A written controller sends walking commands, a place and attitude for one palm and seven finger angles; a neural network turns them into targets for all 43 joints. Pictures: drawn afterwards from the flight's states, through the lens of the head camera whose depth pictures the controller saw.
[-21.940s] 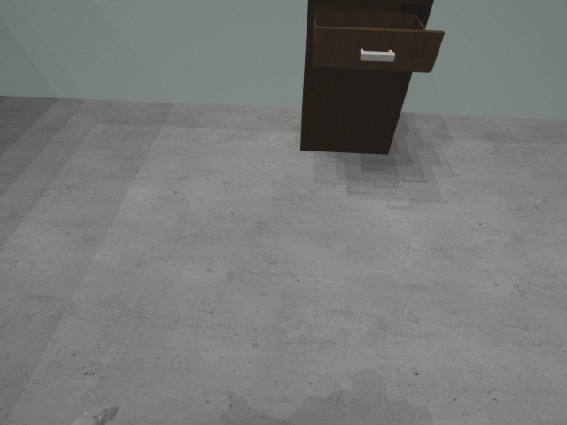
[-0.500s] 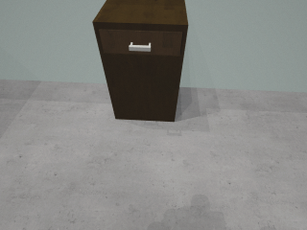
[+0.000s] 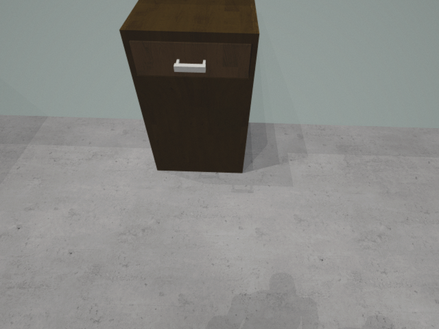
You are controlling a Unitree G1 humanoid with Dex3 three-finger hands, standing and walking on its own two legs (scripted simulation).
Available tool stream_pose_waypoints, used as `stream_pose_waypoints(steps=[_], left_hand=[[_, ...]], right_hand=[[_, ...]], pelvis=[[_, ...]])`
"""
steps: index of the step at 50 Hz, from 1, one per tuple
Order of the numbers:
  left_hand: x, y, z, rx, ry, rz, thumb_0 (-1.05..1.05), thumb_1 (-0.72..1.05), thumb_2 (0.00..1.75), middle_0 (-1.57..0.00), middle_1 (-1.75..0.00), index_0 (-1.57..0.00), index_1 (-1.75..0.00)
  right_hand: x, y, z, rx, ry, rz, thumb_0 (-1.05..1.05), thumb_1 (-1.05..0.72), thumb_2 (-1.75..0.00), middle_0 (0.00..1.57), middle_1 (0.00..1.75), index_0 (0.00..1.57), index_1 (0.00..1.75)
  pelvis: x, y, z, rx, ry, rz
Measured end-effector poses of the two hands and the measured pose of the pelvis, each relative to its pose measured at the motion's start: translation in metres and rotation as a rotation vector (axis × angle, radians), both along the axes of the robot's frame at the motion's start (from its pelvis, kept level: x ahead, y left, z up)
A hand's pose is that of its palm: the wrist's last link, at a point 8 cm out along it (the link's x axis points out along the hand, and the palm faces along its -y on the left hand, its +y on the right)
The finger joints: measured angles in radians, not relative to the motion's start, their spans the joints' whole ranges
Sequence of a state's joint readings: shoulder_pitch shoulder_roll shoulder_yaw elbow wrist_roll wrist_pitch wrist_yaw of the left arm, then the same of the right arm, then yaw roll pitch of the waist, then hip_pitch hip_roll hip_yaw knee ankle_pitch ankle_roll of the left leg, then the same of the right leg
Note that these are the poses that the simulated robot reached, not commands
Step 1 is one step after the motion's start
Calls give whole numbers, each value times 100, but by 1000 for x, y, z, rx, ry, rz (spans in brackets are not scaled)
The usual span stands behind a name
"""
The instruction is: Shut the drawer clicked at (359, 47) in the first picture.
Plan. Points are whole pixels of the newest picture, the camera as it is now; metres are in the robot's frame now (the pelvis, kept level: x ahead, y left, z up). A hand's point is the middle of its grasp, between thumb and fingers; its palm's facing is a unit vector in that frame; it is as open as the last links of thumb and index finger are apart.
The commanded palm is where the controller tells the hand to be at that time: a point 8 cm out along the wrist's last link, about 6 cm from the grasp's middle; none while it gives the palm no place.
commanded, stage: look to check the result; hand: left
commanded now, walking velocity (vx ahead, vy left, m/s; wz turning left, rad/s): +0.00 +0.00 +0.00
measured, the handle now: (190, 65) +1.02 +0.16 -0.07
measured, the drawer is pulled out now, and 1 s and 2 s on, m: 0.00 0.00 0.00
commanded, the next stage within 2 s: stand and wait in 0.48 s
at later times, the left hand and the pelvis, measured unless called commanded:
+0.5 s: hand out of the picture +0.01 +0.16 -0.18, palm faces +0.04 -0.98 -0.19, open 7.3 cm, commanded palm none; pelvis +0.01 -0.01 +0.00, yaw +0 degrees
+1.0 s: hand out of the picture +0.05 +0.19 -0.17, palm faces +0.03 -0.97 -0.26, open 7.4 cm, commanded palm none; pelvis +0.01 -0.02 +0.00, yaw +0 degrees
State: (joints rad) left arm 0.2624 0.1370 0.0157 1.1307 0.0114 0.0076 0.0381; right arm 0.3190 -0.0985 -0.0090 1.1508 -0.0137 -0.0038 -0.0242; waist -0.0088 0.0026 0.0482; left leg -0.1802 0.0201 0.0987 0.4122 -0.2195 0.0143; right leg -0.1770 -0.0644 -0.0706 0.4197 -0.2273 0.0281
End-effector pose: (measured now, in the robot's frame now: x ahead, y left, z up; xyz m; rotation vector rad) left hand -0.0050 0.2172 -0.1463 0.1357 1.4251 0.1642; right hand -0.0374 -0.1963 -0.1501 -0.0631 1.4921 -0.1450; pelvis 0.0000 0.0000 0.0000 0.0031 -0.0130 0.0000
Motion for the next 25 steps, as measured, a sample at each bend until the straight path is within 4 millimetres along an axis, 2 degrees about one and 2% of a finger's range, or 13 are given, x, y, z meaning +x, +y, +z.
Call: stream_pose_waypoints(steps=[13, 25], left_hand=[[-1, -12, -2, -12, 8, 15, 0, 91, 90, -20, -30, -20, -30], [7, -9, 1, 4, -6, 12, 0, 91, 90, -20, -30, -20, -30]], right_hand=[[21, -14, 1, -24, -40, 13, 0, -91, -90, 19, 29, 20, 30], [32, -29, 2, -41, -54, 24, 1, -91, -90, 19, 29, 20, 30]], pelvis=[[6, -7, 0, -2, -6, 2], [8, -12, 1, -2, -4, 5]])
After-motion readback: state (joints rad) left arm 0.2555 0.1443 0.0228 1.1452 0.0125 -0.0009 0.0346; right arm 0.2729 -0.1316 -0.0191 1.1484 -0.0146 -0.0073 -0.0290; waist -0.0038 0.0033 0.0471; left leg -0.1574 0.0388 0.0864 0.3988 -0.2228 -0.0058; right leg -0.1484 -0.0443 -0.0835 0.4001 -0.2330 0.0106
